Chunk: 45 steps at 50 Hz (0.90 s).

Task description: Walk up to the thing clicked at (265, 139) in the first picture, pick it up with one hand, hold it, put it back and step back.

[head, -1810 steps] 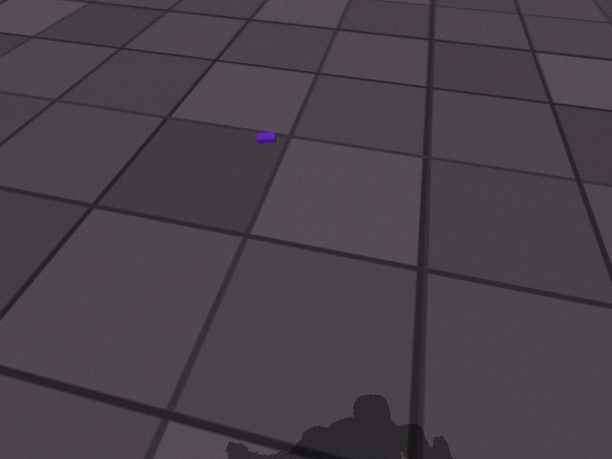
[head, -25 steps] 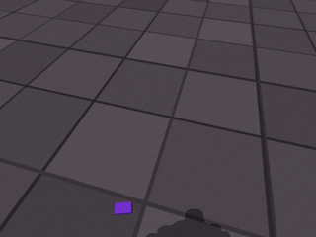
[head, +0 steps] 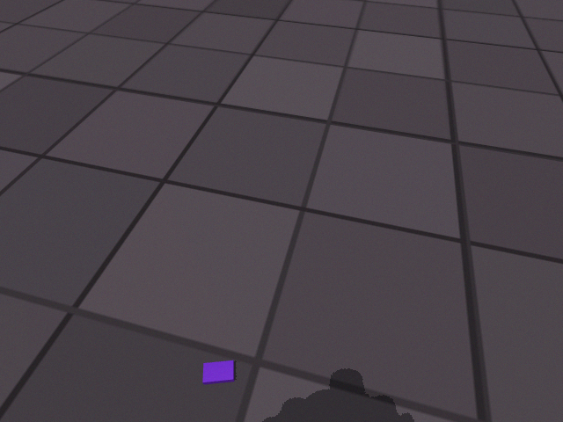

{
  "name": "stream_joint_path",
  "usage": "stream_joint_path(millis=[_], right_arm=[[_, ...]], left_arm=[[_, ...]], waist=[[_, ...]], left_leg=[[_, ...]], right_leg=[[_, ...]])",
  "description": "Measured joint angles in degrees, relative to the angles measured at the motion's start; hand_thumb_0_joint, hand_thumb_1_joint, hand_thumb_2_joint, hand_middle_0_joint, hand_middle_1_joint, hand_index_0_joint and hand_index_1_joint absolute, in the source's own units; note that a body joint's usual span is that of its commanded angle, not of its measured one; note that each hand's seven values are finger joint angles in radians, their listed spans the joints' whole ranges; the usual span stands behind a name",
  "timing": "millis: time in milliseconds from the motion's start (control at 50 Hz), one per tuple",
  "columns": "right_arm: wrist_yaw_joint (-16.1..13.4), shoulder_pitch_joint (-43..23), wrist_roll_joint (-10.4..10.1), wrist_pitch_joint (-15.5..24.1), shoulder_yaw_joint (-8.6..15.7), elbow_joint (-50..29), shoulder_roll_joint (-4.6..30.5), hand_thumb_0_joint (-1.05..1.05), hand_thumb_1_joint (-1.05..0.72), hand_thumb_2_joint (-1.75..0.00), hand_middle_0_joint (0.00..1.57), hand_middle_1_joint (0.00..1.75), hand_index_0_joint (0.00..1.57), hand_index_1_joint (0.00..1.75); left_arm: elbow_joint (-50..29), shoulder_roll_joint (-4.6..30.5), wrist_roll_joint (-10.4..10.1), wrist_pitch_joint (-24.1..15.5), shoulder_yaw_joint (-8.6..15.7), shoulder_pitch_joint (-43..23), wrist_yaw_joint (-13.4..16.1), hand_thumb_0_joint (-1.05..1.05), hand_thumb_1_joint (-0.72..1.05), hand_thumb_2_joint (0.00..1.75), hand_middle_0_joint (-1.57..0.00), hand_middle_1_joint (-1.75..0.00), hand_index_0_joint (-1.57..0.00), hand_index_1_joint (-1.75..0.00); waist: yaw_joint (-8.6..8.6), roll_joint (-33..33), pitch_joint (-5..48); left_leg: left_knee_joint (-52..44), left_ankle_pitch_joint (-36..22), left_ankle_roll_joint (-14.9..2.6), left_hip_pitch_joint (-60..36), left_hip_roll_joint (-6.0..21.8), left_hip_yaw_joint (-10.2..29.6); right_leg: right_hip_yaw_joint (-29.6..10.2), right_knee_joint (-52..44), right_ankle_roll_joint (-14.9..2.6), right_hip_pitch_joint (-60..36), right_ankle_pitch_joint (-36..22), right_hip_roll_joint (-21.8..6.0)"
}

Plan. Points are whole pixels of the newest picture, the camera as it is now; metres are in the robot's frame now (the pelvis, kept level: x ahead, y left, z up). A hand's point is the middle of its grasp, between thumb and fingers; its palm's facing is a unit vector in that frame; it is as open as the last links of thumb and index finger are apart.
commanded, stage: stand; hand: left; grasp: from above
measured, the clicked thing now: (218, 372) +0.42 +0.21 -0.77
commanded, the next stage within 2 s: step back in 1.40 s
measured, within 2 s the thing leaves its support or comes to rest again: neither
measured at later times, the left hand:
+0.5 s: hand out of the picture +0.08 +0.24 -0.16, palm faces +0.02 -0.95 -0.32, open 7.4 cm
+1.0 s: hand out of the picture +0.09 +0.24 -0.16, palm faces +0.01 -0.94 -0.33, open 7.4 cm
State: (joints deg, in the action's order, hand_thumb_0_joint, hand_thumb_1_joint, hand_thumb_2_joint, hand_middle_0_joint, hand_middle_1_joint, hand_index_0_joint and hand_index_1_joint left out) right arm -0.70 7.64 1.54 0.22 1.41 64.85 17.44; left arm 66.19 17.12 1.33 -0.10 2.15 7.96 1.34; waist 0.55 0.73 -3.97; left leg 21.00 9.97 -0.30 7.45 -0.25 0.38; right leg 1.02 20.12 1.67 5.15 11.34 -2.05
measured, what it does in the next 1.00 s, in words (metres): stands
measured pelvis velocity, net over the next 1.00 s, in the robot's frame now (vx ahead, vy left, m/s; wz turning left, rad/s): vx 0.01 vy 0.00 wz -0.01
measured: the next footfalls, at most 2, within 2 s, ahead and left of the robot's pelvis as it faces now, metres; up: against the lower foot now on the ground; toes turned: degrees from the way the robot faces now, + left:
none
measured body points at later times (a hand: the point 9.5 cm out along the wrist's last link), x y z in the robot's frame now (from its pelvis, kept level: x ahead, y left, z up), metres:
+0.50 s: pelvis +0.01 +0.00 +0.00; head +0.02 +0.00 +0.45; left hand +0.08 +0.29 -0.14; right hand +0.08 -0.29 -0.14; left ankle +0.02 +0.12 -0.75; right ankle +0.00 -0.14 -0.75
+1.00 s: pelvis +0.01 +0.00 +0.00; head +0.02 -0.01 +0.45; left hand +0.09 +0.29 -0.13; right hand +0.09 -0.30 -0.14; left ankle +0.02 +0.12 -0.75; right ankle +0.00 -0.14 -0.75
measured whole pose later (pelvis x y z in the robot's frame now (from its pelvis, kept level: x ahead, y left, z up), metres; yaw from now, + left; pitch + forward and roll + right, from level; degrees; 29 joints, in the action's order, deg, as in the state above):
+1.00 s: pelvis +0.01 +0.00 +0.00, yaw +0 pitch -3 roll +0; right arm -0.2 6.0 1.2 0.7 0.4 65.5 18.9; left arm 66.0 18.4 0.8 -0.3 1.8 5.6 0.3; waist 0.1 0.5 -3.2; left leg 19.0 9.9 0.1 6.4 0.2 0.2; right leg 0.8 18.3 1.3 4.3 11.2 -1.7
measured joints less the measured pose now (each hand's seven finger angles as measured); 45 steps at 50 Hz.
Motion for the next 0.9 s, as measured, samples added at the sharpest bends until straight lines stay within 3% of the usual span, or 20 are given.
stream_joint_path(millis=[900], right_arm=[[0.4, -1.7, -0.3, 0.5, -0.9, 0.7, 1.4, 0.00, -0.90, -0.90, 0.20, 0.30, 0.20, 0.30]], left_arm=[[0.0, 1.1, -0.5, -0.2, -0.3, -2.4, -0.9, 0.01, 0.91, 0.90, -0.21, -0.30, -0.20, -0.30]], waist=[[-0.32, -0.2, 0.6]], left_leg=[[-2.0, 0.0, 0.37, -1.2, 0.4, -0.3]], right_leg=[[-0.3, -1.9, -0.29, -0.9, -0.1, 0.3]])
